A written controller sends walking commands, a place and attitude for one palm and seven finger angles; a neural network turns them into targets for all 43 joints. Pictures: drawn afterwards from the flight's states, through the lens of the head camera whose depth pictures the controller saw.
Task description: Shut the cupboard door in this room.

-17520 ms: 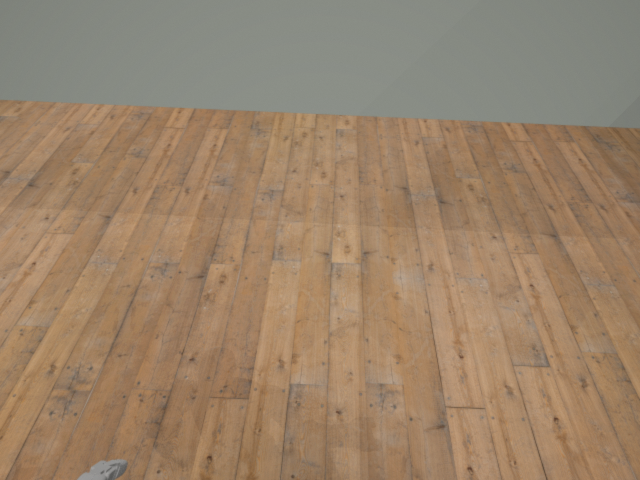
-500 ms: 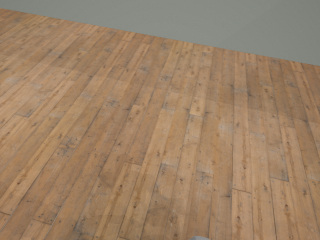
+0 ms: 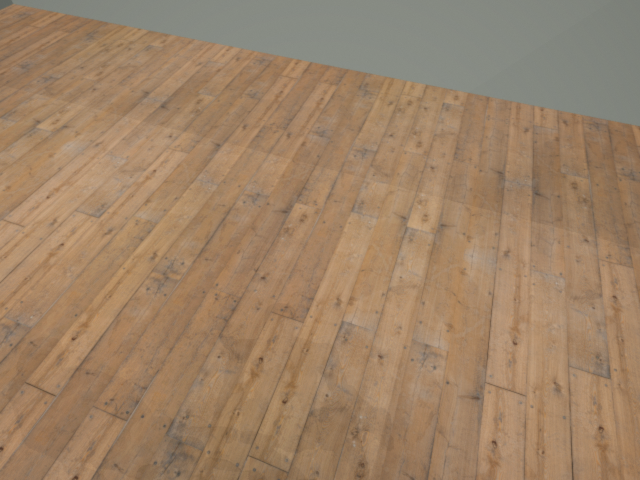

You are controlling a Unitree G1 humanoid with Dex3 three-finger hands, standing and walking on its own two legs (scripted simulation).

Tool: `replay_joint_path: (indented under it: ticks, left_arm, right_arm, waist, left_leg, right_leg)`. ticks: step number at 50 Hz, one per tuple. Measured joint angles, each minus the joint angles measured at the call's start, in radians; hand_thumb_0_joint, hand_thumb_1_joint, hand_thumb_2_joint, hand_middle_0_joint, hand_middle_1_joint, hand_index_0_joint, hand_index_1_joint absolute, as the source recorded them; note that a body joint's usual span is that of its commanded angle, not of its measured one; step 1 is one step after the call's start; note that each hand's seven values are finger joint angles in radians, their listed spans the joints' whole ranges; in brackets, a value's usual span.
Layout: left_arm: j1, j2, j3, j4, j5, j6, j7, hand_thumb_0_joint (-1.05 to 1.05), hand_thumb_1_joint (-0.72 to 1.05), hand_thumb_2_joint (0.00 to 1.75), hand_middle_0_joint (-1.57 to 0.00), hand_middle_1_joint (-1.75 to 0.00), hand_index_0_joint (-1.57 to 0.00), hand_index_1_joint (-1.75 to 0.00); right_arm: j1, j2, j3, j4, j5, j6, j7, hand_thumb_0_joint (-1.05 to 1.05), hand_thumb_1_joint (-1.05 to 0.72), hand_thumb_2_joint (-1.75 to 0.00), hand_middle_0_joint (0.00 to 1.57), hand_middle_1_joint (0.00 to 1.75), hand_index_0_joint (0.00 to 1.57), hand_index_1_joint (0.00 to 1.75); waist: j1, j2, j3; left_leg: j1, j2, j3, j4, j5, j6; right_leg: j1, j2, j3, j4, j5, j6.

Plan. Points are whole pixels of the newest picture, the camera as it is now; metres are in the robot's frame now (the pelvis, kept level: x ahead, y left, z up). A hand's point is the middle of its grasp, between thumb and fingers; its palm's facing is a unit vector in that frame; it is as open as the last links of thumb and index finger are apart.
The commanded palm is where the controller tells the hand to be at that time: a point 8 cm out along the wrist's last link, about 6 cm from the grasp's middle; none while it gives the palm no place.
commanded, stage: turn or walk to find it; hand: left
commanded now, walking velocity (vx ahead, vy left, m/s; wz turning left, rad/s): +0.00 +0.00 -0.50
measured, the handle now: out of the picture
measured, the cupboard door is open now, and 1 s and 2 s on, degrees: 79 79 79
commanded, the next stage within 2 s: none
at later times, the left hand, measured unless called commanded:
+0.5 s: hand out of the picture +0.08 +0.17 -0.16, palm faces -0.19 -0.93 -0.31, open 7.4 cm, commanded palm none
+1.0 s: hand out of the picture +0.13 +0.17 -0.16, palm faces -0.45 -0.87 -0.23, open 7.4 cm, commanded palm none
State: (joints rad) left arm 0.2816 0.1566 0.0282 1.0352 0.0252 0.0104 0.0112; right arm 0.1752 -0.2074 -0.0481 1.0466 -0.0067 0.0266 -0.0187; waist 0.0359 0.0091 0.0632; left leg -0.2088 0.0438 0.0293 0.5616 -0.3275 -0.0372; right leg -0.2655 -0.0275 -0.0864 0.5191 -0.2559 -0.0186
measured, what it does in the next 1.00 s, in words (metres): steps on the spot, turning right: left foot, then right foot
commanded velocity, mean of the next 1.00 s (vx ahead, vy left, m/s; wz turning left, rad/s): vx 0.00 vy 0.00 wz -0.50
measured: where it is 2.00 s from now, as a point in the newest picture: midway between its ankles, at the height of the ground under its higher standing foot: outside the picture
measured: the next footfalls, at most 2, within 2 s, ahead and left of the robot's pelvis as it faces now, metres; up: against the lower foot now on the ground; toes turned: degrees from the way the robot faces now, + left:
left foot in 0.02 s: +0.00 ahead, +0.13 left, +0.00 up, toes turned +3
right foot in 0.34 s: +0.00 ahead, -0.12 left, +0.00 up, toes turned -17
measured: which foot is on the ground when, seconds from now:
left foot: up 0.00-0.00, down 0.02-0.36, up 0.38-0.76, down 0.78-1.00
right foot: down 0.00-0.04, up 0.06-0.32, down 0.34-0.78, up 0.80-1.00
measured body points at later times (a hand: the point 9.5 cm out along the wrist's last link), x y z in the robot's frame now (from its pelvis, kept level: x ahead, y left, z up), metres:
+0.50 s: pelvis -0.04 -0.02 -0.01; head +0.00 -0.06 +0.44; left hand +0.09 +0.22 -0.13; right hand -0.03 -0.29 -0.16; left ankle -0.04 +0.13 -0.67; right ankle -0.04 -0.11 -0.74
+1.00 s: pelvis -0.04 +0.02 +0.00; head +0.00 +0.01 +0.45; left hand +0.16 +0.22 -0.14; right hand -0.10 -0.23 -0.13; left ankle +0.00 +0.12 -0.74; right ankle -0.13 -0.08 -0.66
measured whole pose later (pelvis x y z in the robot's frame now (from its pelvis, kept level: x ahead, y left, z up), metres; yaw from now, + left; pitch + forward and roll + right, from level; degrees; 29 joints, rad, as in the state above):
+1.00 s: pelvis -0.04 +0.02 +0.00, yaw -30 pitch +0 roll -1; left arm 0.17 0.26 0.09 0.92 0.03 0.08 -0.03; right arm 0.21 -0.19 -0.04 0.93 -0.02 0.01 -0.02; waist 0.01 -0.02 0.09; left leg -0.21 0.08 0.15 0.49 -0.28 0.00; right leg -0.49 -0.02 -0.01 1.11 -0.43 0.06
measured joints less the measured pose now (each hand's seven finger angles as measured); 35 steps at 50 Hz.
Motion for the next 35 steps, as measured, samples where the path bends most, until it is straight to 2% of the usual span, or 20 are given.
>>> replay_joint_path:
  ticks: [1, 3, 4, 7, 10, 13, 16, 17, 18, 19, 21, 24, 29, 35]
  left_arm:
    - [0.004, 0.002, 0.004, 0.010, -0.004, 0.006, 0.000, 0.01, 0.90, 0.89, -0.20, -0.30, -0.20, -0.30]
    - [0.001, 0.019, 0.016, 0.028, -0.009, 0.024, -0.003, 0.01, 0.90, 0.89, -0.20, -0.30, -0.20, -0.30]
    - [0.000, 0.025, 0.019, 0.033, -0.010, 0.035, -0.005, 0.01, 0.90, 0.89, -0.20, -0.30, -0.20, -0.30]
    - [-0.014, 0.037, 0.034, 0.036, -0.008, 0.060, -0.012, 0.01, 0.90, 0.89, -0.20, -0.30, -0.20, -0.30]
    - [-0.036, 0.046, 0.046, 0.016, -0.005, 0.062, -0.018, 0.01, 0.90, 0.89, -0.20, -0.30, -0.20, -0.30]
    - [-0.061, 0.054, 0.051, -0.011, -0.003, 0.058, -0.022, 0.01, 0.91, 0.90, -0.20, -0.29, -0.20, -0.29]
    - [-0.083, 0.063, 0.052, -0.040, -0.001, 0.047, -0.026, 0.01, 0.91, 0.90, -0.20, -0.29, -0.20, -0.29]
    - [-0.086, 0.069, 0.052, -0.051, 0.000, 0.040, -0.027, 0.01, 0.91, 0.90, -0.20, -0.29, -0.20, -0.29]
    - [-0.093, 0.071, 0.052, -0.058, 0.003, 0.030, -0.026, 0.01, 0.91, 0.90, -0.20, -0.29, -0.20, -0.29]
    - [-0.104, 0.068, 0.050, -0.063, 0.003, 0.021, -0.023, 0.01, 0.91, 0.90, -0.19, -0.29, -0.20, -0.29]
    - [-0.116, 0.062, 0.047, -0.079, 0.000, 0.011, -0.013, 0.01, 0.91, 0.90, -0.19, -0.29, -0.20, -0.29]
    - [-0.116, 0.057, 0.042, -0.095, 0.000, 0.015, -0.006, 0.00, 0.90, 0.90, -0.20, -0.29, -0.20, -0.29]
    - [-0.108, 0.056, 0.031, -0.098, 0.003, 0.023, -0.010, 0.01, 0.90, 0.90, -0.20, -0.30, -0.20, -0.30]
    - [-0.101, 0.063, 0.030, -0.104, 0.007, 0.031, -0.018, 0.01, 0.90, 0.89, -0.20, -0.30, -0.20, -0.30]
  right_arm:
    - [-0.005, 0.005, 0.003, 0.002, 0.001, -0.010, -0.004, 0.01, -0.90, -0.90, 0.19, 0.29, 0.20, 0.30]
    - [-0.018, 0.032, 0.008, 0.006, -0.001, -0.020, -0.011, 0.01, -0.90, -0.90, 0.20, 0.29, 0.20, 0.30]
    - [-0.020, 0.042, 0.010, 0.003, -0.003, -0.023, -0.013, 0.01, -0.90, -0.90, 0.20, 0.29, 0.20, 0.30]
    - [-0.019, 0.057, 0.011, -0.010, -0.010, -0.025, -0.019, 0.01, -0.90, -0.90, 0.20, 0.29, 0.20, 0.30]
    - [-0.019, 0.053, -0.001, -0.018, -0.015, -0.021, -0.019, 0.01, -0.91, -0.90, 0.20, 0.30, 0.21, 0.30]
    - [-0.019, 0.038, -0.011, -0.026, -0.018, -0.017, -0.012, 0.01, -0.91, -0.90, 0.20, 0.30, 0.21, 0.30]
    - [-0.016, 0.018, -0.020, -0.033, -0.017, -0.011, -0.005, 0.01, -0.91, -0.90, 0.20, 0.30, 0.21, 0.30]
    - [-0.011, 0.011, -0.023, -0.037, -0.015, -0.009, -0.003, 0.01, -0.91, -0.90, 0.20, 0.30, 0.21, 0.30]
    - [-0.009, 0.001, -0.026, -0.040, -0.012, -0.006, -0.001, 0.01, -0.91, -0.90, 0.20, 0.30, 0.21, 0.30]
    - [-0.011, -0.012, -0.030, -0.044, -0.009, 0.001, -0.002, 0.01, -0.91, -0.90, 0.20, 0.30, 0.21, 0.30]
    - [-0.020, -0.029, -0.032, -0.048, -0.005, 0.024, -0.008, 0.01, -0.91, -0.90, 0.20, 0.30, 0.21, 0.30]
    - [-0.039, -0.043, -0.031, -0.059, -0.006, 0.034, -0.005, 0.01, -0.91, -0.90, 0.20, 0.29, 0.20, 0.30]
    - [-0.050, -0.048, -0.022, -0.090, -0.007, 0.027, 0.002, 0.01, -0.91, -0.90, 0.20, 0.29, 0.20, 0.30]
    - [-0.059, -0.041, -0.011, -0.115, -0.001, 0.017, 0.001, 0.01, -0.90, -0.90, 0.20, 0.29, 0.20, 0.30]
  waist:
    - [0.001, -0.003, 0.000]
    - [0.009, -0.045, 0.015]
    - [0.011, -0.054, 0.017]
    - [0.005, -0.047, 0.022]
    - [0.003, -0.031, 0.029]
    - [-0.004, -0.010, 0.035]
    - [-0.012, 0.011, 0.039]
    - [-0.014, 0.015, 0.037]
    - [-0.016, 0.027, 0.038]
    - [-0.023, 0.044, 0.046]
    - [-0.023, 0.052, 0.057]
    - [-0.018, 0.040, 0.066]
    - [-0.021, 0.011, 0.053]
    - [-0.013, -0.016, 0.035]
  left_leg:
    - [0.029, 0.006, 0.010, -0.056, 0.012, 0.006]
    - [0.041, -0.006, 0.040, -0.058, -0.004, 0.019]
    - [0.045, -0.004, 0.054, -0.054, -0.006, 0.024]
    - [0.054, 0.014, 0.077, -0.054, -0.002, 0.031]
    - [0.058, 0.032, 0.099, -0.052, 0.000, 0.028]
    - [0.052, 0.053, 0.126, -0.034, -0.008, 0.017]
    - [0.033, 0.078, 0.153, 0.018, -0.034, 0.000]
    - [0.019, 0.086, 0.161, 0.052, -0.051, -0.009]
    - [-0.006, 0.102, 0.162, 0.103, -0.070, -0.013]
    - [-0.042, 0.107, 0.133, 0.182, -0.128, -0.013]
    - [-0.123, 0.072, 0.062, 0.361, -0.209, -0.008]
    - [-0.210, 0.034, 0.015, 0.521, -0.168, -0.011]
    - [-0.239, 0.017, -0.001, 0.475, -0.102, -0.024]
    - [-0.176, -0.001, -0.007, 0.292, -0.103, -0.020]
  right_leg:
    - [-0.012, 0.008, 0.005, 0.017, -0.005, 0.005]
    - [-0.028, -0.002, 0.032, 0.056, -0.013, 0.015]
    - [-0.044, -0.001, 0.040, 0.111, -0.068, 0.024]
    - [-0.105, 0.007, 0.049, 0.336, -0.208, 0.038]
    - [-0.128, -0.003, 0.039, 0.425, -0.233, 0.048]
    - [-0.109, -0.016, 0.017, 0.371, -0.225, 0.054]
    - [-0.055, -0.017, -0.007, 0.230, -0.151, 0.051]
    - [-0.026, -0.016, -0.014, 0.156, -0.087, 0.047]
    - [-0.016, -0.006, -0.018, 0.126, -0.074, 0.022]
    - [-0.026, 0.006, -0.022, 0.142, -0.081, -0.001]
    - [-0.038, 0.015, -0.013, 0.152, -0.088, -0.027]
    - [-0.031, 0.026, 0.020, 0.098, -0.046, -0.033]
    - [-0.020, 0.041, 0.070, 0.019, 0.014, -0.036]
    - [-0.041, 0.066, 0.126, 0.001, 0.044, -0.024]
